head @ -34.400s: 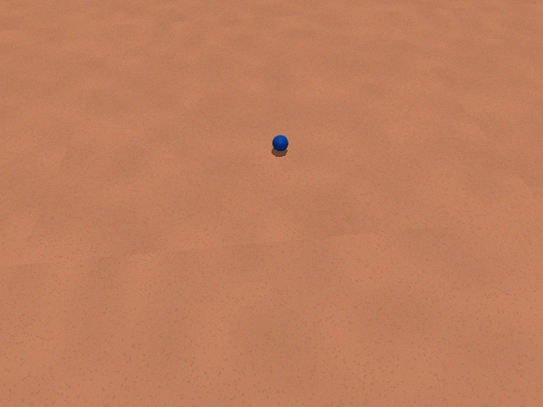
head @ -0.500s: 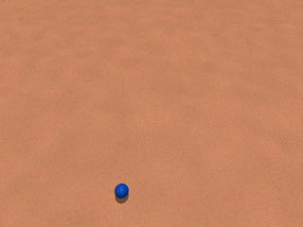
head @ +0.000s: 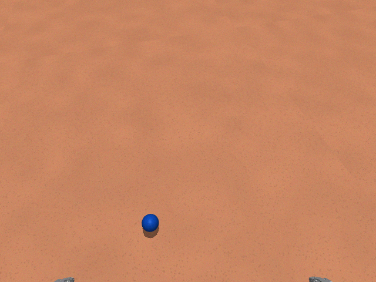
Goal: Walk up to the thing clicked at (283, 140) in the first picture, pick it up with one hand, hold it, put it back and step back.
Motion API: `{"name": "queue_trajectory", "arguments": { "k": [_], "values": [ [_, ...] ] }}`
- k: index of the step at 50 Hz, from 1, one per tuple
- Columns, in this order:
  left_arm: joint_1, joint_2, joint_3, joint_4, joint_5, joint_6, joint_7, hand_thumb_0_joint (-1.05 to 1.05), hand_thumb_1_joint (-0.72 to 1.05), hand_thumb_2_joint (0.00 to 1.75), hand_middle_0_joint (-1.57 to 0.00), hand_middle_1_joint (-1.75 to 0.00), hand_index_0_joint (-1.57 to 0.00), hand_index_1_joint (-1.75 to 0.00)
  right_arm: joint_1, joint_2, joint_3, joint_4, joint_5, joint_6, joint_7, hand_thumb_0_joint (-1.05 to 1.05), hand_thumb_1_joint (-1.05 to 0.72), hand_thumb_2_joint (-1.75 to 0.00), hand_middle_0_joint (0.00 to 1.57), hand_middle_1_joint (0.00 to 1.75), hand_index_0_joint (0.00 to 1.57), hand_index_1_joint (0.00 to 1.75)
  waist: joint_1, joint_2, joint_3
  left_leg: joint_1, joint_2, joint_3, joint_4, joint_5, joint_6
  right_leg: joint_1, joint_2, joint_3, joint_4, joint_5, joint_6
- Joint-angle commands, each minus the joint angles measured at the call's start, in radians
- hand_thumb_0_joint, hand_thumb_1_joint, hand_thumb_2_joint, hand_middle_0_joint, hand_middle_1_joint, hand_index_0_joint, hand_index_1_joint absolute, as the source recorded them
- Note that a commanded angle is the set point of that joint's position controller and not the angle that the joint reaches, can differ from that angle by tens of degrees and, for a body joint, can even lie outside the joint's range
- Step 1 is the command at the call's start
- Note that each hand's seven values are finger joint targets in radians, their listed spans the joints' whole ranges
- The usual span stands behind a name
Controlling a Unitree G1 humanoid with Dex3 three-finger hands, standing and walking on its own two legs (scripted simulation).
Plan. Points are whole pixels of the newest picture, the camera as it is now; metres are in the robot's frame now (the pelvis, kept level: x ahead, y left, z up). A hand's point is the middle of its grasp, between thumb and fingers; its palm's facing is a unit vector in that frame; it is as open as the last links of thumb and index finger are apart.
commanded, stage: step back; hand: left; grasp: from above
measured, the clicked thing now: (150, 222) +0.45 +0.21 -0.73
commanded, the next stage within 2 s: none
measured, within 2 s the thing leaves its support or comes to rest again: neither
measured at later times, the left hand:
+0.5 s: hand out of the picture +0.05 +0.30 -0.17, palm faces -0.10 -0.93 -0.36, open 7.4 cm
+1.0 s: hand out of the picture -0.04 +0.30 -0.16, palm faces -0.03 -0.92 -0.38, open 7.4 cm
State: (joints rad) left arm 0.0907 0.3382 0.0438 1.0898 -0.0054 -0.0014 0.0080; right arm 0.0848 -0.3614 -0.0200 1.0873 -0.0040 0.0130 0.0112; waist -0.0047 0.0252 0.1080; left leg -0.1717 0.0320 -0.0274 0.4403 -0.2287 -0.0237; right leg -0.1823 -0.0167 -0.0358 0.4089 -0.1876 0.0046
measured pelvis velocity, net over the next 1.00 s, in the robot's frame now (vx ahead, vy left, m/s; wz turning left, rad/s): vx -0.19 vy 0.05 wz -0.02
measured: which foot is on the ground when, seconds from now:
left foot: down 0.00-0.04, up 0.06-0.16, down 0.18-0.62, up 0.64-0.96, down 0.98-1.00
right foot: down 0.00-0.18, up 0.20-0.56, down 0.58-1.00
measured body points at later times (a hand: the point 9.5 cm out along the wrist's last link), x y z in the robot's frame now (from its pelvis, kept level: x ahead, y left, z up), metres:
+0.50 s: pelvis -0.08 +0.05 -0.01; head +0.01 +0.05 +0.43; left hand +0.06 +0.34 -0.15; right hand -0.01 -0.27 -0.14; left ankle -0.06 +0.13 -0.74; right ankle -0.11 -0.08 -0.70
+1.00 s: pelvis -0.19 +0.05 -0.02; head -0.13 +0.05 +0.42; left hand -0.04 +0.35 -0.13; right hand -0.10 -0.28 -0.14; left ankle -0.19 +0.17 -0.75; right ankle -0.10 -0.07 -0.74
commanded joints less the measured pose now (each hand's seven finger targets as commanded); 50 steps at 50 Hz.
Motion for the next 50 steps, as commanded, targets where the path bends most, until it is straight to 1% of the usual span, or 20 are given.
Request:
{"name": "queue_trajectory", "arguments": {
  "k": [1,3,5,8,10,12,14,17,24,27,29,30,32,33,35,37,44,48,49,50],
  "values": [
    [-0.055,0.304,0.079,-0.12,0.007,-0.004,0.019,0.0,0.9,0.9,-0.2,-0.3,-0.2,-0.3,0.035,-0.193,-0.054,-0.078,0.007,0.013,-0.011,0.0,-0.9,-0.9,0.2,0.3,0.2,0.3,-0.011,-0.163,-0.155,-0.018,-0.052,0.026,0.252,-0.007,0.044,-0.021,-0.263,0.24,-0.076,0.332,-0.182],
    [-0.084,0.316,0.083,-0.168,0.027,0.0,0.02,0.0,0.9,0.9,-0.2,-0.3,-0.2,-0.3,0.073,-0.191,-0.062,-0.096,0.001,0.029,-0.005,0.0,-0.9,-0.9,0.2,0.3,0.2,0.3,-0.01,-0.222,-0.173,-0.05,-0.074,0.007,0.407,-0.265,0.054,-0.065,-0.339,0.297,-0.063,0.326,-0.249],
    [-0.128,0.311,0.082,-0.199,0.032,0.005,0.022,0.0,0.9,0.9,-0.2,-0.3,-0.2,-0.3,0.12,-0.192,-0.069,-0.106,0.002,0.032,-0.001,0.0,-0.9,-0.9,0.2,0.3,0.2,0.3,-0.037,-0.232,-0.179,-0.043,-0.041,-0.032,0.373,-0.263,0.071,-0.089,-0.319,0.244,-0.002,0.324,-0.226],
    [-0.125,0.25,0.06,-0.229,0.02,0.026,0.02,0.0,0.9,0.9,-0.2,-0.3,-0.2,-0.3,0.111,-0.236,-0.082,-0.127,-0.01,0.013,-0.008,0.0,-0.9,-0.9,0.2,0.3,0.2,0.3,-0.039,-0.032,-0.153,-0.057,0.074,-0.123,0.017,0.252,0.081,-0.101,-0.122,0.093,0.226,0.174,-0.088],
    [-0.089,0.2,0.058,-0.24,0.012,0.042,0.029,0.0,0.9,0.9,-0.2,-0.3,-0.2,-0.3,0.099,-0.316,-0.105,-0.15,-0.035,0.001,-0.017,0.0,-0.9,-0.9,0.2,0.3,0.2,0.3,-0.023,0.149,-0.138,0.092,0.248,-0.367,-0.074,0.603,0.159,-0.315,0.117,0.122,0.486,-0.384,-0.038],
    [-0.016,0.188,0.053,-0.241,0.016,0.05,0.035,0.0,0.9,0.9,-0.2,-0.3,-0.2,-0.3,0.084,-0.319,-0.105,-0.183,-0.037,-0.002,-0.027,0.0,-0.9,-0.9,0.2,0.3,0.2,0.3,-0.018,0.149,-0.172,0.104,0.275,-0.331,-0.017,0.772,0.181,-0.336,0.124,0.194,0.632,-0.438,-0.036],
    [-0.044,0.219,0.061,-0.233,0.016,0.052,0.043,0.0,0.9,0.9,-0.2,-0.3,-0.2,-0.3,0.019,-0.295,-0.105,-0.213,-0.038,-0.002,-0.038,0.0,-0.9,-0.9,0.2,0.3,0.2,0.3,-0.011,0.163,-0.159,0.056,0.264,-0.295,-0.019,0.658,0.217,-0.316,0.11,0.245,0.739,-0.389,-0.036],
    [0.033,0.218,0.061,-0.245,0.011,0.051,0.034,0.0,0.9,0.9,-0.2,-0.3,-0.2,-0.3,0.004,-0.24,-0.091,-0.24,-0.03,-0.005,-0.053,0.0,-0.9,-0.9,0.2,0.3,0.2,0.3,0.027,0.135,-0.169,0.172,0.175,-0.171,0.054,0.693,0.167,-0.374,0.117,0.213,0.751,-0.278,-0.025],
    [0.005,0.21,0.069,-0.298,0.021,0.029,0.026,0.0,0.9,0.9,-0.2,-0.3,-0.2,-0.3,0.107,-0.246,-0.102,-0.256,-0.016,-0.001,-0.057,0.0,-0.9,-0.9,0.2,0.3,0.2,0.3,-0.04,0.094,-0.173,0.245,0.207,-0.185,0.093,0.615,0.217,-0.292,0.058,0.134,0.413,-0.284,0.006],
    [0.06,0.206,0.076,-0.278,0.029,0.021,0.021,0.0,0.9,0.9,-0.2,-0.3,-0.2,-0.3,0.061,-0.254,-0.101,-0.273,-0.008,0.006,-0.049,0.0,-0.9,-0.9,0.2,0.3,0.2,0.3,-0.012,0.088,-0.181,0.122,0.198,-0.173,0.118,0.464,0.212,-0.141,0.045,0.082,0.213,-0.201,-0.019],
    [0.131,0.2,0.079,-0.247,0.036,0.012,0.021,0.0,0.9,0.9,-0.2,-0.3,-0.2,-0.3,0.01,-0.251,-0.096,-0.285,0.0,0.012,-0.044,0.0,-0.9,-0.9,0.2,0.3,0.2,0.3,0.029,0.043,-0.193,0.013,0.175,-0.142,0.178,0.324,0.174,0.006,0.034,0.086,0.014,0.044,-0.04],
    [0.127,0.253,0.091,-0.254,0.046,0.003,0.023,0.0,0.9,0.9,-0.2,-0.3,-0.2,-0.3,0.006,-0.219,-0.086,-0.292,0.011,0.01,-0.042,0.0,-0.9,-0.9,0.2,0.3,0.2,0.3,0.021,-0.069,-0.216,-0.108,0.111,-0.102,0.249,0.18,0.126,0.09,-0.059,0.232,0.03,0.22,-0.073],
    [0.043,0.368,0.112,-0.31,0.042,0.005,0.019,0.0,0.9,0.9,-0.2,-0.3,-0.2,-0.3,-0.013,-0.193,-0.083,-0.293,0.01,0.023,-0.048,0.0,-0.9,-0.9,0.2,0.3,0.2,0.3,0.056,-0.344,-0.108,-0.225,-0.133,-0.032,0.629,-0.411,0.029,-0.088,-0.377,0.624,-0.071,0.373,-0.343],
    [0.025,0.353,0.115,-0.33,0.042,0.001,0.021,0.0,0.9,0.9,-0.2,-0.3,-0.2,-0.3,0.023,-0.22,-0.093,-0.278,0.005,0.027,-0.05,0.0,-0.9,-0.9,0.2,0.3,0.2,0.3,0.036,-0.285,-0.069,-0.206,-0.102,-0.123,0.74,-0.439,0.019,-0.153,-0.39,0.638,-0.066,0.384,-0.36],
    [-0.007,0.261,0.099,-0.356,0.024,0.004,0.025,0.0,0.9,0.9,-0.2,-0.3,-0.2,-0.3,0.066,-0.221,-0.082,-0.251,0.015,0.024,-0.042,0.0,-0.9,-0.9,0.2,0.3,0.2,0.3,0.007,-0.133,-0.07,-0.261,-0.146,-0.16,0.767,-0.35,0.025,-0.068,-0.249,0.385,-0.012,0.455,-0.275],
    [-0.012,0.225,0.092,-0.358,0.031,0.008,0.027,0.0,0.9,0.9,-0.2,-0.3,-0.2,-0.3,0.088,-0.2,-0.068,-0.238,0.014,0.017,-0.045,0.0,-0.9,-0.9,0.2,0.3,0.2,0.3,0.008,-0.13,-0.108,-0.278,-0.179,-0.133,0.769,-0.29,0.006,-0.013,-0.169,0.28,0.028,0.473,-0.214],
    [0.099,0.234,0.097,-0.377,0.039,0.026,0.029,0.0,0.9,0.9,-0.2,-0.3,-0.2,-0.3,0.084,-0.184,-0.057,-0.279,0.001,-0.005,-0.054,0.0,-0.9,-0.9,0.2,0.3,0.2,0.3,0.062,-0.219,-0.222,-0.289,-0.076,-0.043,0.331,-0.287,-0.013,0.257,-0.193,0.28,0.116,0.524,-0.219],
    [0.018,0.268,0.093,-0.405,0.027,0.047,0.015,0.0,0.9,0.9,-0.2,-0.3,-0.2,-0.3,0.18,-0.195,-0.08,-0.236,-0.018,-0.007,-0.041,0.0,-0.9,-0.9,0.2,0.3,0.2,0.3,-0.005,-0.215,-0.211,-0.035,-0.07,0.043,-0.009,0.006,0.028,0.041,-0.158,0.255,0.166,0.261,-0.151],
    [0.028,0.249,0.085,-0.407,0.026,0.053,0.011,0.0,0.9,0.9,-0.2,-0.3,-0.2,-0.3,0.162,-0.22,-0.091,-0.243,-0.031,-0.008,-0.038,0.0,-0.9,-0.9,0.2,0.3,0.2,0.3,-0.001,-0.154,-0.187,0.009,-0.03,-0.039,-0.029,0.058,0.05,-0.074,-0.122,0.25,0.18,0.126,-0.107],
    [0.034,0.222,0.079,-0.413,0.023,0.052,0.008,0.0,0.9,0.9,-0.2,-0.3,-0.2,-0.3,0.158,-0.292,-0.108,-0.251,-0.042,-0.01,-0.036,0.0,-0.9,-0.9,0.2,0.3,0.2,0.3,-0.012,0.026,-0.184,0.06,0.145,-0.271,-0.057,0.07,0.123,-0.241,-0.02,0.213,0.297,-0.092,-0.066]
  ]
}}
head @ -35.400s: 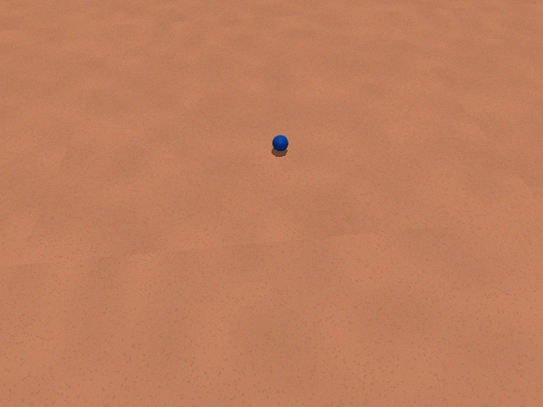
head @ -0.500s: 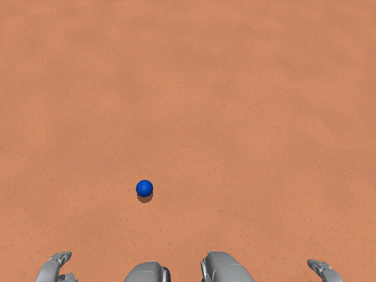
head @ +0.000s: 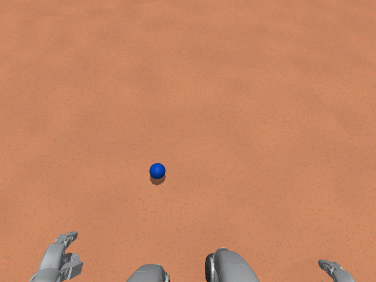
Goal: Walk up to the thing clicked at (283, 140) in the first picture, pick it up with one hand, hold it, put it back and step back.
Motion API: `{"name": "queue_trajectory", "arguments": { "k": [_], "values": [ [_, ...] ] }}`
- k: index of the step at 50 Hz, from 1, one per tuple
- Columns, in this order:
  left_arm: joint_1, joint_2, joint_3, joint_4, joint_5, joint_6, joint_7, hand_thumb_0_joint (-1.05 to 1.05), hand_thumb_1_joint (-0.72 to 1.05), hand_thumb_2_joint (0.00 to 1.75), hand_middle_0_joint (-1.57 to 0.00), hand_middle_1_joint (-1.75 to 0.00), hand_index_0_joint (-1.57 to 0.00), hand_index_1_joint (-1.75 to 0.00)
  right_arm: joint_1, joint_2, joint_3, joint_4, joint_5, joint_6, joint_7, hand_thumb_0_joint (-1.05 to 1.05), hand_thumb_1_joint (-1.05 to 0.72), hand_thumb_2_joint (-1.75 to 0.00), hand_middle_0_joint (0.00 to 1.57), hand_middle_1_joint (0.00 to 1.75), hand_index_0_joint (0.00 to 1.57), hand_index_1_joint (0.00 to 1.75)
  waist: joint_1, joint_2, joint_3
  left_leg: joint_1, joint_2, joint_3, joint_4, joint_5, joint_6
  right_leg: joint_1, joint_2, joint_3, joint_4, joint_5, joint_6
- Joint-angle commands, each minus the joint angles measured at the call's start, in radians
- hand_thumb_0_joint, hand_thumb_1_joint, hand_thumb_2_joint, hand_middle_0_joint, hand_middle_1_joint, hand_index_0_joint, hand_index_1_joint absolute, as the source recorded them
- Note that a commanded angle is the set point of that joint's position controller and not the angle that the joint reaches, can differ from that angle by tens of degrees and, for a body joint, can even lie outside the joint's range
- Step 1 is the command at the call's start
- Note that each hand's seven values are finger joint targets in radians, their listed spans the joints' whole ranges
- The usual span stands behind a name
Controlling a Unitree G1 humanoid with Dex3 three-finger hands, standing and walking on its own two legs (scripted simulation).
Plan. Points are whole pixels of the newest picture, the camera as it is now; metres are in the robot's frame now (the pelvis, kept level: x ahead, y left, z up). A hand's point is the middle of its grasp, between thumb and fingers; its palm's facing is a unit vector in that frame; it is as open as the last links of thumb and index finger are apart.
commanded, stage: step back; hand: left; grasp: from above
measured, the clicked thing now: (157, 171) +0.64 +0.17 -0.71
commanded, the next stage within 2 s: none
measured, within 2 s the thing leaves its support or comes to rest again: neither
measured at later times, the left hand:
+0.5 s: hand out of the picture -0.09 +0.23 -0.13, palm faces -0.07 -0.91 -0.41, open 7.4 cm
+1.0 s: hand out of the picture -0.18 +0.21 -0.14, palm faces -0.03 -0.93 -0.37, open 7.4 cm
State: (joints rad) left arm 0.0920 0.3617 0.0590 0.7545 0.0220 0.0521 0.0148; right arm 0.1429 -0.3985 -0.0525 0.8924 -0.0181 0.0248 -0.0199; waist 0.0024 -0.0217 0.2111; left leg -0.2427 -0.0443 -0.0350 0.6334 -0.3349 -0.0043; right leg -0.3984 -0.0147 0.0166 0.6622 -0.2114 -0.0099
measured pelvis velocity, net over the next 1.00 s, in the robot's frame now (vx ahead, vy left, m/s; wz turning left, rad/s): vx -0.31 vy -0.04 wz -0.03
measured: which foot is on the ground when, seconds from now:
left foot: down 0.00-0.42, up 0.44-0.74, down 0.76-1.00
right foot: down 0.00-0.02, up 0.04-0.36, down 0.38-0.78, up 0.80-1.00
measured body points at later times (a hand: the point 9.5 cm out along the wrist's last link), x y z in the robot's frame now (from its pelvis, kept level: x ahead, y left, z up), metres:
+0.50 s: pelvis -0.15 -0.04 +0.01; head -0.11 -0.07 +0.45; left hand -0.09 +0.27 -0.10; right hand -0.05 -0.36 -0.12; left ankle -0.06 +0.11 -0.67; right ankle -0.17 -0.16 -0.72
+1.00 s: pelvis -0.31 -0.04 +0.01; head -0.25 -0.03 +0.45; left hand -0.18 +0.26 -0.11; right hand -0.21 -0.36 -0.10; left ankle -0.25 +0.08 -0.72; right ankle -0.36 -0.18 -0.65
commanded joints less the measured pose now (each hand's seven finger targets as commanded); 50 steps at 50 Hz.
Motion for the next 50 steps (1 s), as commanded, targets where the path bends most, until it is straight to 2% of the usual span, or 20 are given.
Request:
{"name": "queue_trajectory", "arguments": {
  "k": [1,2,5,8,13,18,19,20,21,22,26,31,35,37,38,39,40,42,44,50],
  "values": [
    [-0.003,0.201,0.072,-0.078,-0.007,-0.005,0.007,0.0,0.9,0.9,-0.2,-0.3,-0.2,-0.3,0.033,-0.335,-0.088,-0.079,-0.029,-0.019,0.003,0.0,-0.9,-0.9,0.2,0.3,0.2,0.3,-0.03,0.263,-0.23,-0.011,0.407,-0.464,-0.366,0.115,0.233,-0.068,0.125,0.058,0.255,-0.36,-0.016],
    [-0.04,0.229,0.087,-0.076,0.008,-0.004,0.016,0.0,0.9,0.9,-0.2,-0.3,-0.2,-0.3,-0.007,-0.368,-0.096,-0.096,-0.026,-0.023,0.001,0.0,-0.9,-0.9,0.2,0.3,0.2,0.3,-0.059,0.269,-0.18,-0.182,0.496,-0.554,-0.405,0.098,0.332,-0.01,0.109,0.158,0.47,-0.436,-0.002],
    [0.097,0.215,0.091,-0.006,-0.011,-0.003,0.003,0.0,0.9,0.9,-0.2,-0.3,-0.2,-0.3,-0.13,-0.231,-0.056,-0.127,-0.034,-0.031,-0.005,0.0,-0.9,-0.9,0.2,0.3,0.2,0.3,0.049,0.135,-0.159,-0.127,0.31,-0.243,-0.323,0.233,0.227,-0.053,0.129,0.195,0.626,-0.284,-0.012],
    [0.128,0.212,0.096,0.014,-0.007,-0.003,-0.008,0.0,0.9,0.9,-0.2,-0.3,-0.2,-0.3,-0.06,-0.218,-0.06,-0.117,-0.023,-0.031,-0.004,0.0,-0.9,-0.9,0.2,0.3,0.2,0.3,0.027,0.155,-0.174,-0.022,0.263,-0.196,-0.28,0.233,0.21,-0.083,0.135,0.169,0.615,-0.239,0.021],
    [0.122,0.194,0.077,-0.006,-0.002,-0.018,-0.006,0.0,0.9,0.9,-0.2,-0.3,-0.2,-0.3,0.011,-0.227,-0.067,-0.119,-0.012,-0.024,-0.008,0.0,-0.9,-0.9,0.2,0.3,0.2,0.3,-0.03,0.199,-0.25,0.183,0.289,-0.178,-0.203,0.307,0.251,-0.066,0.068,0.111,0.282,-0.306,0.06],
    [0.279,0.185,0.076,0.089,0.001,-0.034,-0.007,0.0,0.9,0.9,-0.2,-0.3,-0.2,-0.3,-0.041,-0.263,-0.074,-0.143,-0.007,0.01,-0.002,0.0,-0.9,-0.9,0.2,0.3,0.2,0.3,0.029,0.222,-0.323,0.072,0.249,-0.126,-0.074,0.338,0.183,0.224,0.04,-0.022,-0.265,-0.084,0.018],
    [0.281,0.207,0.082,0.102,0.011,-0.035,-0.005,0.0,0.9,0.9,-0.2,-0.3,-0.2,-0.3,-0.053,-0.241,-0.069,-0.147,0.002,0.016,0.001,0.0,-0.9,-0.9,0.2,0.3,0.2,0.3,0.032,0.189,-0.296,-0.037,0.211,-0.114,-0.05,0.251,0.129,0.268,0.03,0.003,-0.274,-0.021,-0.006],
    [0.253,0.267,0.098,0.082,0.026,-0.038,-0.006,0.0,0.9,0.9,-0.2,-0.3,-0.2,-0.3,-0.044,-0.201,-0.058,-0.155,0.01,0.016,0.003,0.0,-0.9,-0.9,0.2,0.3,0.2,0.3,0.019,0.04,-0.265,-0.195,0.121,-0.094,0.043,0.093,0.072,0.287,-0.079,0.212,-0.277,-0.067,-0.046],
    [0.204,0.368,0.122,0.047,0.02,-0.03,-0.01,0.0,0.9,0.9,-0.2,-0.3,-0.2,-0.3,-0.106,-0.16,-0.052,-0.181,0.02,0.012,-0.007,0.0,-0.9,-0.9,0.2,0.3,0.2,0.3,0.063,-0.24,-0.195,-0.293,-0.062,-0.029,0.246,-0.198,0.012,0.116,-0.263,0.452,-0.367,-0.132,-0.167],
    [0.104,0.44,0.13,0.003,0.03,-0.031,-0.005,0.0,0.9,0.9,-0.2,-0.3,-0.2,-0.3,-0.088,-0.205,-0.071,-0.168,0.007,0.018,-0.021,0.0,-0.9,-0.9,0.2,0.3,0.2,0.3,0.068,-0.329,-0.122,-0.222,-0.024,-0.101,0.473,-0.273,-0.014,-0.115,-0.416,0.628,-0.454,-0.208,-0.289],
    [-0.038,0.25,0.092,-0.027,0.02,-0.04,0.009,0.0,0.9,0.9,-0.2,-0.3,-0.2,-0.3,0.048,-0.169,-0.05,-0.087,0.024,0.007,-0.013,0.0,-0.9,-0.9,0.2,0.3,0.2,0.3,-0.049,-0.144,-0.136,-0.256,-0.096,-0.131,0.558,-0.109,0.004,0.061,-0.166,0.152,-0.242,0.246,-0.135],
    [0.117,0.227,0.09,-0.028,0.025,-0.034,0.027,0.0,0.9,0.9,-0.2,-0.3,-0.2,-0.3,0.015,-0.148,-0.029,-0.113,0.013,-0.01,-0.02,0.0,-0.9,-0.9,0.2,0.3,0.2,0.3,0.058,-0.176,-0.224,-0.322,-0.036,-0.07,0.304,-0.174,-0.021,0.394,-0.196,0.182,-0.15,0.442,-0.179],
    [0.089,0.239,0.085,-0.051,0.004,-0.017,0.029,0.0,0.9,0.9,-0.2,-0.3,-0.2,-0.3,0.092,-0.148,-0.04,-0.09,-0.002,-0.02,-0.015,0.0,-0.9,-0.9,0.2,0.3,0.2,0.3,0.031,-0.19,-0.312,-0.142,0.021,0.005,-0.073,-0.073,0.002,0.414,-0.23,0.204,-0.036,0.514,-0.171],
    [0.045,0.237,0.07,-0.066,-0.005,-0.003,0.021,0.0,0.9,0.9,-0.2,-0.3,-0.2,-0.3,0.138,-0.166,-0.058,-0.061,-0.008,-0.018,-0.013,0.0,-0.9,-0.9,0.2,0.3,0.2,0.3,0.004,-0.119,-0.327,0.019,0.021,0.007,-0.253,0.212,0.022,0.288,-0.182,0.158,0.028,0.398,-0.115],
    [0.046,0.213,0.061,-0.076,-0.009,-0.001,0.016,0.0,0.9,0.9,-0.2,-0.3,-0.2,-0.3,0.132,-0.217,-0.075,-0.069,-0.02,-0.017,-0.014,0.0,-0.9,-0.9,0.2,0.3,0.2,0.3,0.008,-0.017,-0.333,0.106,0.139,-0.158,-0.229,0.355,0.067,0.139,-0.122,0.132,0.082,0.214,-0.068],
    [0.062,0.177,0.052,-0.074,-0.019,0.001,0.016,0.0,0.9,0.9,-0.2,-0.3,-0.2,-0.3,0.084,-0.294,-0.088,-0.086,-0.028,-0.012,-0.009,0.0,-0.9,-0.9,0.2,0.3,0.2,0.3,0.02,0.172,-0.311,0.162,0.307,-0.363,-0.241,0.505,0.162,-0.05,0.04,0.029,0.231,-0.15,-0.022],
    [-0.004,0.208,0.067,-0.08,-0.016,0.001,0.031,0.0,0.9,0.9,-0.2,-0.3,-0.2,-0.3,0.061,-0.365,-0.094,-0.11,-0.021,-0.011,-0.002,0.0,-0.9,-0.9,0.2,0.3,0.2,0.3,-0.038,0.281,-0.287,-0.009,0.451,-0.5,-0.287,0.498,0.317,-0.015,0.082,0.075,0.424,-0.466,-0.004],
    [-0.009,0.238,0.076,-0.043,-0.008,0.002,0.027,0.0,0.9,0.9,-0.2,-0.3,-0.2,-0.3,0.005,-0.294,-0.078,-0.112,-0.025,-0.018,-0.011,0.0,-0.9,-0.9,0.2,0.3,0.2,0.3,-0.017,0.185,-0.215,-0.118,0.406,-0.386,-0.274,0.479,0.315,0.017,0.082,0.161,0.583,-0.421,-0.007],
    [0.07,0.218,0.073,-0.013,-0.021,0.002,0.021,0.0,0.9,0.9,-0.2,-0.3,-0.2,-0.3,-0.066,-0.22,-0.054,-0.134,-0.031,-0.014,-0.012,0.0,-0.9,-0.9,0.2,0.3,0.2,0.3,0.042,0.131,-0.196,-0.047,0.274,-0.19,-0.223,0.521,0.228,-0.058,0.114,0.168,0.63,-0.32,-0.015],
    [0.089,0.184,0.05,-0.004,-0.01,-0.036,0.022,0.0,0.9,0.9,-0.2,-0.3,-0.2,-0.3,0.007,-0.208,-0.056,-0.125,-0.02,0.008,-0.004,0.0,-0.9,-0.9,0.2,0.3,0.2,0.3,-0.016,0.219,-0.263,0.204,0.274,-0.166,-0.109,0.608,0.251,-0.03,0.035,0.049,0.164,-0.324,0.044]
  ]
}}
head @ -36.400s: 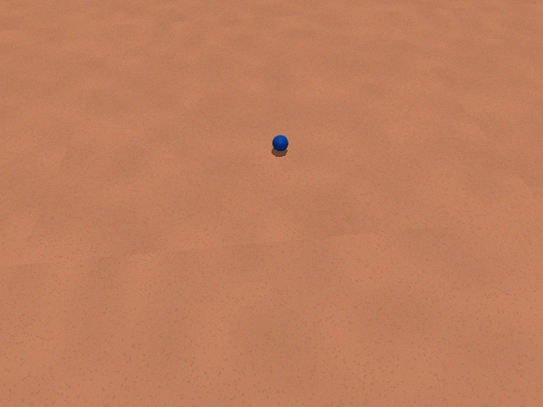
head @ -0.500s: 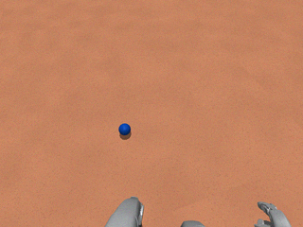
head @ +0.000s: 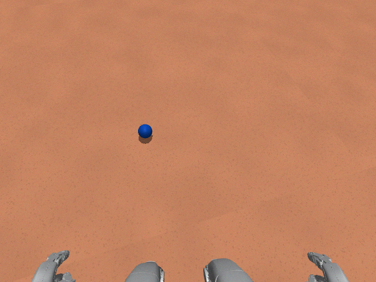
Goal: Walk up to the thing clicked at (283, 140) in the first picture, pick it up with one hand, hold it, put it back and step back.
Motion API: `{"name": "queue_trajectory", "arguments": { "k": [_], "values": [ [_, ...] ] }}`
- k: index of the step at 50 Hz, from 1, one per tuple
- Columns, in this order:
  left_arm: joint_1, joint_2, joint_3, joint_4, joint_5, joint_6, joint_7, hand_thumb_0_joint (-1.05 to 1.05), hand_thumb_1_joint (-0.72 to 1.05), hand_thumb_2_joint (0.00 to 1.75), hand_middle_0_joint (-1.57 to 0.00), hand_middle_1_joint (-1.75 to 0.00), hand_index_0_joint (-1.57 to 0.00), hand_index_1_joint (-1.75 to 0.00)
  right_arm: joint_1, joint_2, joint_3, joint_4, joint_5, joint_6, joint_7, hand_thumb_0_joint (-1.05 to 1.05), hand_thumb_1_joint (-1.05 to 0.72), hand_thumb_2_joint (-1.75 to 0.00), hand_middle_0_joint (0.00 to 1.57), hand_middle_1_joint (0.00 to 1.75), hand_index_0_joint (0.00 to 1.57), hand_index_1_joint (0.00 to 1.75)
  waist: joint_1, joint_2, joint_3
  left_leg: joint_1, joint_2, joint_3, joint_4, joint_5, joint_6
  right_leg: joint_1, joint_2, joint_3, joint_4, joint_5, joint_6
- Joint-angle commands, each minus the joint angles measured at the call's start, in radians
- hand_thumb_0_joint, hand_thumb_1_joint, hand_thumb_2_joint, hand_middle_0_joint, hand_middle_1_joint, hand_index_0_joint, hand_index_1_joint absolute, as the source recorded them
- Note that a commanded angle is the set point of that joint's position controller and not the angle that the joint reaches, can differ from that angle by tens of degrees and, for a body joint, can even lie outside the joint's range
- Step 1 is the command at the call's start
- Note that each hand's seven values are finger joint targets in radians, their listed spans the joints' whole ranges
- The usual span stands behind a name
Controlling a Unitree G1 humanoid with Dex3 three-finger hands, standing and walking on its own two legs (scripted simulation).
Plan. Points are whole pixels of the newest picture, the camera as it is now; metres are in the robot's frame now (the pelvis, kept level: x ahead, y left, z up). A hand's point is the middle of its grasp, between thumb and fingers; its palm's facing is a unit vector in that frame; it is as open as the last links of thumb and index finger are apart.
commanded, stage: step back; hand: left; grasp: from above
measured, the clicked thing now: (145, 131) +0.94 +0.25 -0.72
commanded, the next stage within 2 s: stand in 1.32 s
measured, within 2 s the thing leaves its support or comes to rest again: neither
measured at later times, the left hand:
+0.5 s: hand out of the picture -0.08 +0.29 -0.14, palm faces +0.10 -0.89 -0.45, open 7.4 cm
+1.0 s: hand out of the picture -0.09 +0.27 -0.15, palm faces +0.09 -0.92 -0.38, open 7.4 cm
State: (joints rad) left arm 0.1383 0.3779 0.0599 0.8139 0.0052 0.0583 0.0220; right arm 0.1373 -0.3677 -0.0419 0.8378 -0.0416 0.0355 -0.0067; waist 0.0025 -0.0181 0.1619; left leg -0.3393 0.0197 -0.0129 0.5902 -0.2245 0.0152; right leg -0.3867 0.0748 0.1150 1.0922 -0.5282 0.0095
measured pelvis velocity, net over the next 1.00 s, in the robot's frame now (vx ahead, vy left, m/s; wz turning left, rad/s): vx -0.11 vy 0.00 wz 0.08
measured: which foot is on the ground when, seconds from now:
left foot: down 0.00-0.12, up 0.14-0.42, down 0.44-0.74, up 0.76-0.98, down 1.00-1.00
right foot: up 0.00-0.08, down 0.10-1.00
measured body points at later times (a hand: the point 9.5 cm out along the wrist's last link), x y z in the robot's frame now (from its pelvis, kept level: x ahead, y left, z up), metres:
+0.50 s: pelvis -0.14 -0.01 -0.01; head -0.12 -0.01 +0.44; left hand -0.08 +0.34 -0.11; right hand -0.08 -0.32 -0.14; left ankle -0.16 +0.13 -0.73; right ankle -0.08 -0.13 -0.72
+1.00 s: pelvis -0.11 +0.00 +0.00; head -0.08 -0.01 +0.45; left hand -0.10 +0.31 -0.12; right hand +0.00 -0.31 -0.13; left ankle -0.09 +0.14 -0.73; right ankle -0.09 -0.13 -0.73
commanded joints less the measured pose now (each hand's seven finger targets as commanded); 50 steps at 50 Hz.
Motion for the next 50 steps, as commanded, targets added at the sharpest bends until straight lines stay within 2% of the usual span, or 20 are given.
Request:
{"name": "queue_trajectory", "arguments": {
  "k": [1,4,5,6,7,8,11,17,20,21,22,24,25,28,32,35,37,38,47,50],
  "values": [
    [0.053,0.164,0.047,-0.05,0.006,-0.05,0.017,0.0,0.9,0.9,-0.2,-0.3,-0.2,-0.3,0.007,-0.244,-0.068,-0.066,0.006,0.005,-0.015,0.0,-0.9,-0.9,0.2,0.3,0.2,0.3,-0.018,0.235,-0.243,0.333,0.205,-0.185,-0.036,0.483,0.213,-0.016,-0.072,-0.066,-0.407,0.023,0.015],
    [0.12,0.178,0.057,0.019,0.019,-0.067,0.022,0.0,0.9,0.9,-0.2,-0.3,-0.2,-0.3,-0.032,-0.26,-0.065,-0.067,0.026,0.034,-0.002,0.0,-0.9,-0.9,0.2,0.3,0.2,0.3,0.008,0.192,-0.299,0.211,0.138,-0.119,0.068,0.338,0.137,0.21,-0.038,-0.161,-0.751,0.345,0.006],
    [0.13,0.218,0.065,0.03,0.031,-0.07,0.022,0.0,0.9,0.9,-0.2,-0.3,-0.2,-0.3,-0.041,-0.227,-0.054,-0.077,0.034,0.033,0.0,0.0,-0.9,-0.9,0.2,0.3,0.2,0.3,0.021,0.135,-0.277,0.037,0.105,-0.122,0.093,0.147,0.094,0.285,-0.094,-0.046,-0.696,0.369,-0.024],
    [0.133,0.301,0.09,0.026,0.043,-0.071,0.019,0.0,0.9,0.9,-0.2,-0.3,-0.2,-0.3,-0.038,-0.174,-0.041,-0.093,0.036,0.029,0.0,0.0,-0.9,-0.9,0.2,0.3,0.2,0.3,0.025,-0.122,-0.232,-0.212,-0.038,-0.086,0.226,-0.169,0.028,0.318,-0.273,0.239,-0.726,0.306,-0.092],
    [0.061,0.43,0.113,-0.016,0.046,-0.063,0.019,0.0,0.9,0.9,-0.2,-0.3,-0.2,-0.3,-0.082,-0.198,-0.059,-0.115,0.025,0.04,-0.015,0.0,-0.9,-0.9,0.2,0.3,0.2,0.3,0.086,-0.276,-0.155,-0.181,-0.104,-0.137,0.485,-0.398,-0.02,0.011,-0.535,0.492,-0.829,0.263,-0.301],
    [-0.012,0.408,0.113,-0.048,0.033,-0.07,0.03,0.0,0.9,0.9,-0.2,-0.3,-0.2,-0.3,-0.074,-0.246,-0.087,-0.104,0.036,0.047,-0.017,0.0,-0.9,-0.9,0.2,0.3,0.2,0.3,0.047,-0.228,-0.067,-0.119,-0.04,-0.241,0.642,-0.375,-0.024,-0.155,-0.576,0.533,-0.869,0.23,-0.33],
    [-0.113,0.256,0.073,-0.04,0.036,-0.071,0.029,0.0,0.9,0.9,-0.2,-0.3,-0.2,-0.3,0.033,-0.223,-0.068,-0.023,0.035,0.038,-0.001,0.0,-0.9,-0.9,0.2,0.3,0.2,0.3,-0.05,-0.057,-0.075,-0.137,-0.141,-0.194,0.673,-0.221,-0.028,-0.016,-0.309,0.085,-0.699,0.388,-0.185],
    [0.069,0.253,0.098,-0.001,0.054,-0.08,0.011,0.0,0.9,0.9,-0.2,-0.3,-0.2,-0.3,0.007,-0.206,-0.053,-0.019,0.015,-0.007,0.005,0.0,-0.9,-0.9,0.2,0.3,0.2,0.3,0.085,-0.194,-0.191,-0.228,-0.047,-0.094,0.253,-0.281,-0.061,0.367,-0.291,0.142,-0.712,-0.083,-0.182],
    [0.029,0.291,0.098,-0.004,0.046,-0.066,-0.002,0.0,0.9,0.9,-0.2,-0.3,-0.2,-0.3,0.046,-0.204,-0.057,0.011,0.006,-0.029,0.014,0.0,-0.9,-0.9,0.2,0.3,0.2,0.3,0.051,-0.254,-0.176,0.034,-0.009,-0.017,-0.089,-0.329,-0.022,0.19,-0.337,0.133,-0.71,-0.089,-0.184],
    [0.007,0.292,0.093,-0.002,0.04,-0.059,-0.007,0.0,0.9,0.9,-0.2,-0.3,-0.2,-0.3,0.121,-0.199,-0.065,0.052,0.004,-0.034,0.015,0.0,-0.9,-0.9,0.2,0.3,0.2,0.3,0.015,-0.206,-0.184,0.168,-0.034,0.023,-0.233,-0.169,-0.008,0.128,-0.303,0.071,-0.652,-0.044,-0.148],
    [0.046,0.235,0.071,0.001,0.041,-0.053,-0.007,0.0,0.9,0.9,-0.2,-0.3,-0.2,-0.3,0.154,-0.214,-0.081,0.083,-0.006,-0.04,0.011,0.0,-0.9,-0.9,0.2,0.3,0.2,0.3,0.005,-0.084,-0.18,0.296,-0.045,-0.021,-0.274,-0.114,0.002,0.016,-0.246,0.014,-0.515,-0.016,-0.108],
    [0.03,0.149,0.041,-0.006,0.013,-0.056,-0.01,0.0,0.9,0.9,-0.2,-0.3,-0.2,-0.3,0.099,-0.336,-0.094,0.053,-0.021,-0.05,0.004,0.0,-0.9,-0.9,0.2,0.3,0.2,0.3,-0.006,0.234,-0.11,0.219,0.297,-0.586,-0.424,-0.629,0.143,-0.286,-0.064,-0.172,-0.223,-0.045,-0.014],
    [-0.067,0.26,0.072,0.005,0.027,-0.063,-0.009,0.0,0.9,0.9,-0.2,-0.3,-0.2,-0.3,0.059,-0.383,-0.097,0.044,-0.004,-0.051,0.009,0.0,-0.9,-0.9,0.2,0.3,0.2,0.3,-0.043,0.183,-0.008,-0.064,0.362,-0.651,-0.465,-0.774,0.235,-0.149,-0.135,-0.042,-0.172,-0.049,-0.017],
    [0.011,0.204,0.059,0.048,0.01,-0.077,-0.038,0.0,0.9,0.9,-0.2,-0.3,-0.2,-0.3,-0.039,-0.239,-0.059,0.032,-0.015,-0.067,0.007,0.0,-0.9,-0.9,0.2,0.3,0.2,0.3,0.026,0.154,-0.003,0.009,0.166,-0.28,-0.354,-0.414,0.13,-0.055,-0.118,-0.077,-0.281,0.103,-0.033],
    [0.025,0.192,0.059,0.082,0.017,-0.086,-0.043,0.0,0.9,0.9,-0.2,-0.3,-0.2,-0.3,0.024,-0.267,-0.075,0.053,-0.008,-0.06,0.015,0.0,-0.9,-0.9,0.2,0.3,0.2,0.3,-0.011,0.209,-0.061,0.001,0.163,-0.232,-0.306,-0.423,0.124,0.098,-0.079,-0.149,-0.45,0.105,-0.019],
    [0.146,0.191,0.062,0.137,0.03,-0.105,-0.025,0.0,0.9,0.9,-0.2,-0.3,-0.2,-0.3,-0.009,-0.203,-0.056,0.038,0.006,-0.036,0.015,0.0,-0.9,-0.9,0.2,0.3,0.2,0.3,0.058,0.124,-0.102,-0.115,0.093,-0.122,-0.088,-0.418,0.077,0.347,-0.055,-0.136,-0.668,0.211,-0.033],
    [0.17,0.319,0.092,0.133,0.044,-0.122,-0.008,0.0,0.9,0.9,-0.2,-0.3,-0.2,-0.3,0.013,-0.118,-0.03,0.014,0.014,-0.038,0.007,0.0,-0.9,-0.9,0.2,0.3,0.2,0.3,0.075,-0.167,-0.116,-0.292,-0.076,-0.033,0.256,-0.361,0.008,0.348,-0.376,0.424,-0.895,-0.159,-0.146],
    [0.095,0.357,0.098,0.107,0.047,-0.121,-0.011,0.0,0.9,0.9,-0.2,-0.3,-0.2,-0.3,0.02,-0.201,-0.057,0.038,0.007,-0.036,-0.001,0.0,-0.9,-0.9,0.2,0.3,0.2,0.3,0.057,-0.099,-0.052,-0.199,-0.026,-0.11,0.344,-0.37,0.003,0.153,-0.474,0.517,-0.928,-0.32,-0.232],
    [-0.009,0.25,0.06,0.084,0.025,-0.128,-0.01,0.0,0.9,0.9,-0.2,-0.3,-0.2,-0.3,0.082,-0.163,-0.052,0.095,0.012,-0.052,0.016,0.0,-0.9,-0.9,0.2,0.3,0.2,0.3,0.0,-0.142,-0.149,0.048,0.013,0.002,0.045,-0.174,-0.015,0.114,-0.309,0.059,-0.72,0.348,-0.163],
    [-0.007,0.193,0.027,0.08,0.008,-0.111,-0.009,0.0,0.9,0.9,-0.2,-0.3,-0.2,-0.3,0.089,-0.171,-0.063,0.126,0.006,-0.064,-0.001,0.0,-0.9,-0.9,0.2,0.3,0.2,0.3,-0.02,-0.058,-0.21,0.234,0.01,-0.014,-0.165,0.116,0.001,0.08,-0.235,-0.044,-0.516,0.569,-0.086]
  ]
}}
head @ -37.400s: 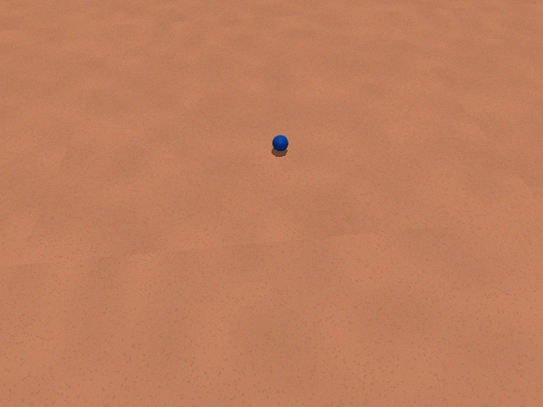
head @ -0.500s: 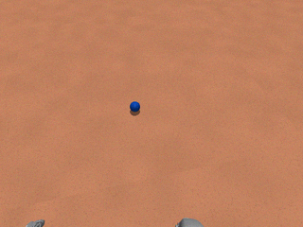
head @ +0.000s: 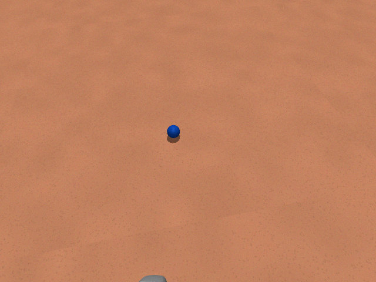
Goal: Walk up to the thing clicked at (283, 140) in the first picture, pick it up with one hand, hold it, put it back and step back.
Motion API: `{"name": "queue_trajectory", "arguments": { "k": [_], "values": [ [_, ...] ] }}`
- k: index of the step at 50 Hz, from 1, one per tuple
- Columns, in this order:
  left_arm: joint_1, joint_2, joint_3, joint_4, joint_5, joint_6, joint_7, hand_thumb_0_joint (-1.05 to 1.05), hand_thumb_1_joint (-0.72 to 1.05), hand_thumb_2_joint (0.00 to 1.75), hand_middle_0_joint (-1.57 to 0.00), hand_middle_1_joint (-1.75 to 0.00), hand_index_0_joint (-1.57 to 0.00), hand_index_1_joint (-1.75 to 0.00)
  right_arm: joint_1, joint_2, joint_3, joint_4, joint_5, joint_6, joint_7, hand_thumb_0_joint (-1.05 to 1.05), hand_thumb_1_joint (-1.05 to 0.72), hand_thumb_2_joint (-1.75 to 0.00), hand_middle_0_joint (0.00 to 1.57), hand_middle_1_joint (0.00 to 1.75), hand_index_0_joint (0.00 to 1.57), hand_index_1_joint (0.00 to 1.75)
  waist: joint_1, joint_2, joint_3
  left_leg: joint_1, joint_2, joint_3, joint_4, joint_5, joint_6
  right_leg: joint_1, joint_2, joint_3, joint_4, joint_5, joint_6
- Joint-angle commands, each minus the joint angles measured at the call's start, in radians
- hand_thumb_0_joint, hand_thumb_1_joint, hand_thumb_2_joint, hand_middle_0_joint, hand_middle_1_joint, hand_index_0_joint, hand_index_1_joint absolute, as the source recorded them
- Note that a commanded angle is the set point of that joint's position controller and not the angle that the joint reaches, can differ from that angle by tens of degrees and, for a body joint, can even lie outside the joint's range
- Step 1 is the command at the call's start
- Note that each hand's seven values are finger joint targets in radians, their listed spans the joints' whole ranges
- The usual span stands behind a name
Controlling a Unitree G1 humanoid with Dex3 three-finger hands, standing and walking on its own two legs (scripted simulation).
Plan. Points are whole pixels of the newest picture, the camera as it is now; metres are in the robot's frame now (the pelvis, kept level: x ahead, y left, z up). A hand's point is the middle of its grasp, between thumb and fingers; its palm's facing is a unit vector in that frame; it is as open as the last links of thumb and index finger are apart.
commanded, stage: step back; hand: left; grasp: from above
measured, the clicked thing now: (173, 131) +1.07 +0.16 -0.72
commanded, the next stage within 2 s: stand in 0.32 s
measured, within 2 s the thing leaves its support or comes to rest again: neither
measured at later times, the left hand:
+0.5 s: hand (82, 273) +0.15 +0.27 -0.14, palm faces -0.05 -0.94 -0.34, open 7.4 cm
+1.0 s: hand out of the picture +0.08 +0.26 -0.14, palm faces -0.06 -0.93 -0.35, open 7.4 cm
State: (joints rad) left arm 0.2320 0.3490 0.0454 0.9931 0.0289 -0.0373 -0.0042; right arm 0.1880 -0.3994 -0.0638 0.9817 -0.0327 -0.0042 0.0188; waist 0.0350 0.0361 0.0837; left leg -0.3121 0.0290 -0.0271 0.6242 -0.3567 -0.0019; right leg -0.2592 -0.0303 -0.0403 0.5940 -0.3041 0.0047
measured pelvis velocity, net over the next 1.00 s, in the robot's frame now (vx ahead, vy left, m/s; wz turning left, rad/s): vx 0.01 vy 0.01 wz -0.03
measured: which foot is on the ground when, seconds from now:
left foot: down 0.00-1.00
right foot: down 0.00-1.00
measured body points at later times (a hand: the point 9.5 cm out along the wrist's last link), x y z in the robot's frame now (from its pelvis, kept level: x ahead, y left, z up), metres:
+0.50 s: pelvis +0.03 +0.02 +0.01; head +0.04 +0.02 +0.46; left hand +0.15 +0.31 -0.11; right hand +0.14 -0.28 -0.11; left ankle +0.04 +0.14 -0.73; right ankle +0.01 -0.13 -0.73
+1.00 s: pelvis +0.01 +0.01 +0.02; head +0.01 +0.00 +0.47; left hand +0.08 +0.31 -0.11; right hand +0.07 -0.29 -0.12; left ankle +0.04 +0.14 -0.73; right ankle +0.01 -0.13 -0.73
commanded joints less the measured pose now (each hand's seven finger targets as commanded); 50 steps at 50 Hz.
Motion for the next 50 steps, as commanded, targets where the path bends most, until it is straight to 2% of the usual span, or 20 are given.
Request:
{"name": "queue_trajectory", "arguments": {
  "k": [1,2,3,4,5,7,8,10,13,15,16,20,23,27,30,33,38,41,46,50],
  "values": [
    [-0.068,0.19,0.03,-0.1,-0.024,-0.012,0.018,0.0,0.9,0.9,-0.2,-0.3,-0.2,-0.3,0.019,-0.175,-0.044,-0.026,-0.007,-0.029,-0.032,0.0,-0.9,-0.9,0.2,0.3,0.2,0.3,-0.034,-0.017,-0.17,0.238,0.107,-0.124,-0.215,0.36,0.057,-0.064,-0.075,0.076,0.057,0.324,-0.044],
    [-0.06,0.169,0.021,-0.092,-0.035,-0.005,0.018,0.0,0.9,0.9,-0.2,-0.3,-0.2,-0.3,-0.045,-0.207,-0.04,-0.048,-0.004,-0.033,-0.035,0.0,-0.9,-0.9,0.2,0.3,0.2,0.3,-0.007,0.047,-0.164,0.183,0.217,-0.269,-0.258,0.326,0.111,-0.076,0.0,0.044,0.076,0.13,-0.012],
    [-0.053,0.208,0.032,-0.059,-0.037,0.008,0.022,0.0,0.9,0.9,-0.2,-0.3,-0.2,-0.3,-0.095,-0.242,-0.039,-0.052,0.006,-0.028,-0.031,0.0,-0.9,-0.9,0.2,0.3,0.2,0.3,0.002,0.062,-0.149,0.044,0.254,-0.267,-0.255,0.199,0.176,0.037,0.008,0.04,0.06,-0.104,-0.018],
    [-0.047,0.212,0.029,-0.045,-0.028,0.006,0.023,0.0,0.9,0.9,-0.2,-0.3,-0.2,-0.3,-0.135,-0.234,-0.037,-0.047,0.006,-0.023,-0.028,0.0,-0.9,-0.9,0.2,0.3,0.2,0.3,0.01,0.056,-0.129,0.001,0.236,-0.236,-0.233,0.195,0.164,0.097,-0.004,0.05,-0.012,-0.095,-0.025],
    [-0.052,0.212,0.026,-0.032,-0.023,-0.001,0.023,0.0,0.9,0.9,-0.2,-0.3,-0.2,-0.3,-0.146,-0.201,-0.025,-0.034,0.008,-0.019,-0.026,0.0,-0.9,-0.9,0.2,0.3,0.2,0.3,0.02,0.041,-0.124,0.008,0.19,-0.172,-0.208,0.237,0.116,0.119,-0.023,0.071,-0.087,0.007,-0.028],
    [-0.061,0.239,0.031,-0.027,-0.024,-0.009,0.024,0.0,0.9,0.9,-0.2,-0.3,-0.2,-0.3,-0.15,-0.168,-0.01,-0.035,0.013,-0.023,-0.03,0.0,-0.9,-0.9,0.2,0.3,0.2,0.3,0.001,0.036,-0.139,0.047,0.107,-0.08,-0.153,0.356,0.055,0.131,-0.065,0.117,-0.1,0.29,-0.036],
    [-0.071,0.246,0.032,-0.024,-0.03,-0.011,0.025,0.0,0.9,0.9,-0.2,-0.3,-0.2,-0.3,-0.128,-0.159,-0.006,-0.021,0.017,-0.025,-0.031,0.0,-0.9,-0.9,0.2,0.3,0.2,0.3,-0.009,0.033,-0.147,0.065,0.093,-0.069,-0.15,0.376,0.043,0.133,-0.076,0.129,-0.088,0.336,-0.04],
    [-0.105,0.239,0.027,-0.02,-0.032,-0.006,0.027,0.0,0.9,0.9,-0.2,-0.3,-0.2,-0.3,-0.121,-0.164,-0.009,0.008,0.017,-0.024,-0.032,0.0,-0.9,-0.9,0.2,0.3,0.2,0.3,-0.02,0.03,-0.16,0.125,0.102,-0.066,-0.167,0.474,0.043,0.121,-0.073,0.113,-0.078,0.366,-0.038],
    [-0.126,0.228,0.018,-0.009,-0.029,-0.003,0.03,0.0,0.9,0.9,-0.2,-0.3,-0.2,-0.3,-0.149,-0.172,-0.014,0.019,0.019,-0.022,-0.033,0.0,-0.9,-0.9,0.2,0.3,0.2,0.3,-0.02,0.022,-0.16,0.162,0.119,-0.063,-0.175,0.544,0.056,0.116,-0.06,0.094,-0.1,0.361,-0.028],
    [-0.139,0.228,0.02,0.002,-0.027,0.0,0.03,0.0,0.9,0.9,-0.2,-0.3,-0.2,-0.3,-0.164,-0.161,-0.012,0.027,0.021,-0.02,-0.033,0.0,-0.9,-0.9,0.2,0.3,0.2,0.3,-0.019,0.007,-0.155,0.157,0.122,-0.059,-0.198,0.51,0.055,0.128,-0.06,0.095,-0.108,0.351,-0.026],
    [-0.127,0.197,0.0,0.026,-0.03,0.002,0.023,0.0,0.9,0.9,-0.2,-0.3,-0.2,-0.3,-0.134,-0.177,-0.003,0.033,0.027,-0.028,-0.029,0.0,-0.9,-0.9,0.2,0.3,0.2,0.3,-0.027,-0.005,-0.173,0.174,0.127,-0.093,-0.224,0.492,0.055,0.164,-0.07,0.097,-0.145,0.336,-0.018],
    [-0.16,0.206,-0.002,0.04,-0.025,0.001,0.02,0.0,0.9,0.9,-0.2,-0.3,-0.2,-0.3,-0.174,-0.157,0.0,0.042,0.028,-0.034,-0.024,0.0,-0.9,-0.9,0.2,0.3,0.2,0.3,-0.027,-0.033,-0.164,0.209,0.112,-0.069,-0.243,0.49,0.04,0.177,-0.084,0.102,-0.2,0.369,-0.009],
    [-0.19,0.211,-0.004,0.046,-0.025,0.002,0.018,0.0,0.9,0.9,-0.2,-0.3,-0.2,-0.3,-0.181,-0.154,0.002,0.051,0.027,-0.032,-0.022,0.0,-0.9,-0.9,0.2,0.3,0.2,0.3,-0.033,-0.029,-0.141,0.219,0.104,-0.057,-0.277,0.442,0.028,0.164,-0.09,0.108,-0.236,0.33,-0.01],
    [-0.191,0.212,-0.007,0.058,-0.022,-0.004,0.017,0.0,0.9,0.9,-0.2,-0.3,-0.2,-0.3,-0.198,-0.151,0.002,0.058,0.027,-0.034,-0.019,0.0,-0.9,-0.9,0.2,0.3,0.2,0.3,-0.033,-0.034,-0.158,0.259,0.106,-0.047,-0.285,0.462,0.023,0.177,-0.1,0.107,-0.265,0.362,-0.009],
    [-0.211,0.215,-0.007,0.065,-0.02,-0.003,0.016,0.0,0.9,0.9,-0.2,-0.3,-0.2,-0.3,-0.195,-0.145,0.008,0.068,0.026,-0.03,-0.017,0.0,-0.9,-0.9,0.2,0.3,0.2,0.3,-0.039,-0.029,-0.114,0.208,0.1,-0.05,-0.322,0.345,0.016,0.173,-0.098,0.113,-0.294,0.262,-0.006],
    [-0.197,0.214,-0.007,0.073,-0.018,-0.004,0.014,0.0,0.9,0.9,-0.2,-0.3,-0.2,-0.3,-0.2,-0.154,0.007,0.073,0.027,-0.03,-0.015,0.0,-0.9,-0.9,0.2,0.3,0.2,0.3,-0.032,-0.024,-0.115,0.216,0.1,-0.048,-0.332,0.325,0.017,0.171,-0.099,0.115,-0.308,0.257,-0.006],
    [-0.2,0.22,-0.006,0.08,-0.018,-0.004,0.011,0.0,0.9,0.9,-0.2,-0.3,-0.2,-0.3,-0.179,-0.151,0.012,0.086,0.024,-0.029,-0.015,0.0,-0.9,-0.9,0.2,0.3,0.2,0.3,-0.039,-0.029,-0.108,0.202,0.099,-0.052,-0.351,0.262,0.011,0.166,-0.1,0.12,-0.323,0.202,-0.011],
    [-0.187,0.217,-0.008,0.089,-0.017,-0.002,0.009,0.0,0.9,0.9,-0.2,-0.3,-0.2,-0.3,-0.171,-0.156,0.013,0.091,0.024,-0.025,-0.014,0.0,-0.9,-0.9,0.2,0.3,0.2,0.3,-0.04,-0.039,-0.087,0.184,0.098,-0.058,-0.366,0.182,0.013,0.146,-0.096,0.12,-0.336,0.146,-0.01],
    [-0.177,0.217,-0.008,0.088,-0.017,-0.002,0.008,0.0,0.9,0.9,-0.2,-0.3,-0.2,-0.3,-0.161,-0.161,0.013,0.098,0.021,-0.028,-0.015,0.0,-0.9,-0.9,0.2,0.3,0.2,0.3,-0.038,-0.041,-0.102,0.215,0.1,-0.054,-0.351,0.225,0.011,0.127,-0.099,0.127,-0.337,0.166,-0.013],
    [-0.168,0.219,-0.009,0.092,-0.018,0.004,0.007,0.0,0.9,0.9,-0.2,-0.3,-0.2,-0.3,-0.142,-0.163,0.012,0.104,0.02,-0.022,-0.013,0.0,-0.9,-0.9,0.2,0.3,0.2,0.3,-0.042,-0.048,-0.053,0.162,0.093,-0.064,-0.371,0.101,0.008,0.088,-0.09,0.129,-0.353,0.037,-0.014]
  ]
}}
